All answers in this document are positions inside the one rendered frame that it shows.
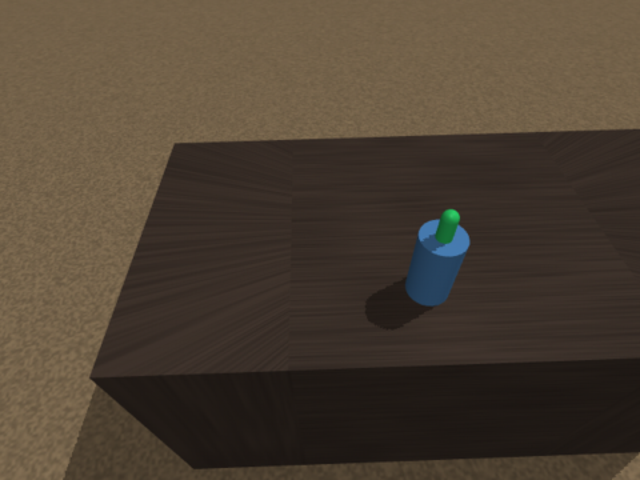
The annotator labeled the bottle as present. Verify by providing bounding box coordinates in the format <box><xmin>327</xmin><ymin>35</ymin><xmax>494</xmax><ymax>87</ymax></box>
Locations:
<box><xmin>405</xmin><ymin>209</ymin><xmax>470</xmax><ymax>306</ymax></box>

